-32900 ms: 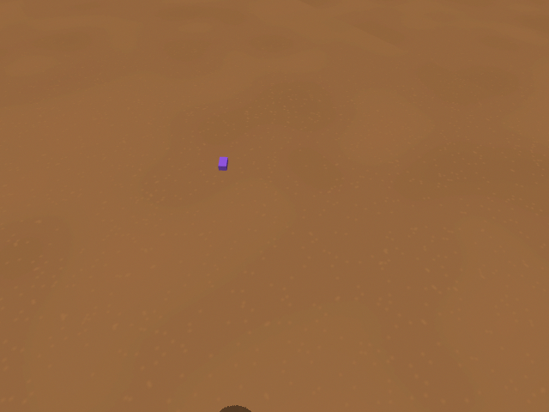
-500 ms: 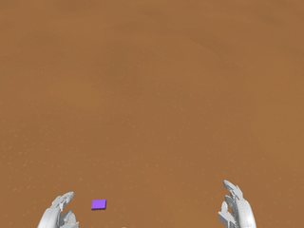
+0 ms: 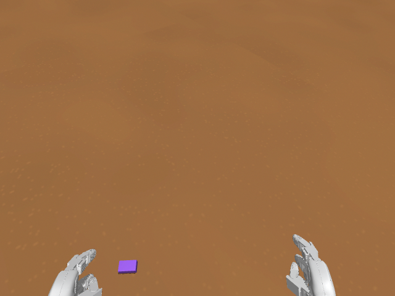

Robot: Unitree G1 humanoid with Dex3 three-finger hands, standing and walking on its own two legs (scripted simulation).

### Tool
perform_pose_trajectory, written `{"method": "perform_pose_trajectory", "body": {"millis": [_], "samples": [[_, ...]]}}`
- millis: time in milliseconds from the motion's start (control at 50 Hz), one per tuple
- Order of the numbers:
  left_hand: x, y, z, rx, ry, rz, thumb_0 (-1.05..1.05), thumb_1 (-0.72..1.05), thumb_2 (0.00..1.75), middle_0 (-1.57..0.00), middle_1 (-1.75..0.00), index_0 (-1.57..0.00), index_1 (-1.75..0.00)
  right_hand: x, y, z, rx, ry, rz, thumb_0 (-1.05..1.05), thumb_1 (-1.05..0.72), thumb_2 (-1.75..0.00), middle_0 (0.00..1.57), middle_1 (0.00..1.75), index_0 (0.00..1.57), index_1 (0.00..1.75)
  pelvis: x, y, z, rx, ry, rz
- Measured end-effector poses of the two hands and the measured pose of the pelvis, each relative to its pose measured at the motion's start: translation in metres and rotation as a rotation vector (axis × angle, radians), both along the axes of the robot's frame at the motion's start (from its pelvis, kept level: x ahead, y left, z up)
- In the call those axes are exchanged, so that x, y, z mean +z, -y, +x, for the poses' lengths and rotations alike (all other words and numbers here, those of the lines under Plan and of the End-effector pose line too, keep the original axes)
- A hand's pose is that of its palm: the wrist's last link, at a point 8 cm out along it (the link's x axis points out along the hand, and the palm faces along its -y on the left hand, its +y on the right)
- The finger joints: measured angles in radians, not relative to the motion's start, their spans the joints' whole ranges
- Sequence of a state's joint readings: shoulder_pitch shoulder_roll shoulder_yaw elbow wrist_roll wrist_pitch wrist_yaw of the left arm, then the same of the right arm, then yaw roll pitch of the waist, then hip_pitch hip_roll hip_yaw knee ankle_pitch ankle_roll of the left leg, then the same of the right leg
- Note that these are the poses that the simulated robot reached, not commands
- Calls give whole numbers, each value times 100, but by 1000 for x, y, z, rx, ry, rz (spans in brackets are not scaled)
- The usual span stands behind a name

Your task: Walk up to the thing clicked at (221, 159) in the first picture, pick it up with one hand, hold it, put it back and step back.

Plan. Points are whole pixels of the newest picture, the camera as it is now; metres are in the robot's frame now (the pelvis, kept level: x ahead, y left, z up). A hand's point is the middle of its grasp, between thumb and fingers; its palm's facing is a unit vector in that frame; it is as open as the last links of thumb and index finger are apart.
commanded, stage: home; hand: left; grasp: from above
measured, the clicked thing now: (128, 266) +0.38 +0.27 -0.70
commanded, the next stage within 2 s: stand in 0.22 s
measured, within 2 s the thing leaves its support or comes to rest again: neither
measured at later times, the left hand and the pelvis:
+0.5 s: hand out of the picture +0.15 +0.21 -0.09, palm faces +0.03 -0.95 -0.31, open 7.4 cm; pelvis -0.01 +0.00 +0.03, yaw +0 degrees
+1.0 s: hand out of the picture +0.03 +0.24 -0.10, palm faces +0.06 -0.95 -0.31, open 7.4 cm; pelvis -0.01 +0.01 +0.06, yaw +1 degrees
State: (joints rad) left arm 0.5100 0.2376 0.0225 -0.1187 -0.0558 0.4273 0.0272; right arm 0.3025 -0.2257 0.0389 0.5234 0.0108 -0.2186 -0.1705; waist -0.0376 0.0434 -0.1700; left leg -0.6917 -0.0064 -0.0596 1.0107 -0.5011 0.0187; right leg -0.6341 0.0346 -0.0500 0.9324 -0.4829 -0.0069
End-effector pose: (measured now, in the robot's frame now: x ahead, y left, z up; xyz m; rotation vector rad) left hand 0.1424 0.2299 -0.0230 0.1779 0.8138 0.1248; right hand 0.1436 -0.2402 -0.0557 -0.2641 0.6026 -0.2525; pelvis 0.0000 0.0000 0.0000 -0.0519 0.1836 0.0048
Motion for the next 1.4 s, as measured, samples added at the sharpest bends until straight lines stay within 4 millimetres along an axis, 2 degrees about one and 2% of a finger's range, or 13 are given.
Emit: {"method": "perform_pose_trajectory", "body": {"millis": [320, 440, 520, 660, 840, 1000, 1180, 1400], "samples": [[0, 0, 2, 3, -2, 3, 1, 90, 90, -20, -30, -20, -30, -1, 1, 4, 3, -9, 6, 1, -90, -89, 20, 30, 21, 30, 0, 1, 3, 3, -4, 0], [-26, -19, 3, -17, -17, 100, 1, 90, 90, -20, -30, -20, -30, -17, 6, -8, 146, -304, -33, 1, -90, -89, 20, 30, 21, 30, 18, 2, -6, 0, 103, 41], [-33, -33, -14, 12, -91, 113, 1, 90, 90, -20, -30, -20, -30, -14, 15, -22, 110, -378, -4, 1, -90, -89, 20, 30, 21, 30, 29, 0, -9, -2, 138, 49], [-41, -51, -56, 75, -233, 118, 1, 90, 90, -20, -30, -20, -30, -12, 22, -49, 45, -472, 18, 1, -90, -89, 20, 30, 21, 30, 42, -6, -7, 4, 187, 47], [-45, -54, -98, 123, -363, 90, 1, 90, 90, -20, -30, -20, -30, -10, 14, -72, 10, -560, 47, 0, -90, -89, 20, 30, 21, 30, 56, -10, -8, 14, 229, 49], [-44, -55, -120, 141, -439, 87, 1, 90, 90, -20, -30, -20, -30, -10, 15, -86, -10, -616, 59, 0, -90, -89, 20, 30, 21, 30, 62, -10, -10, 19, 243, 52], [-41, -59, -123, 149, -465, 102, 1, 90, 90, -20, -30, -20, -30, -9, 24, -90, -20, -642, 54, 0, -90, -89, 20, 30, 21, 30, 65, -7, -9, 21, 246, 53], [-36, -56, -110, 149, -458, 111, 1, 90, 90, -20, -30, -20, -30, -10, 33, -84, -16, -650, 51, 0, -90, -89, 20, 30, 21, 30, 66, -1, -4, 22, 242, 56]]}}
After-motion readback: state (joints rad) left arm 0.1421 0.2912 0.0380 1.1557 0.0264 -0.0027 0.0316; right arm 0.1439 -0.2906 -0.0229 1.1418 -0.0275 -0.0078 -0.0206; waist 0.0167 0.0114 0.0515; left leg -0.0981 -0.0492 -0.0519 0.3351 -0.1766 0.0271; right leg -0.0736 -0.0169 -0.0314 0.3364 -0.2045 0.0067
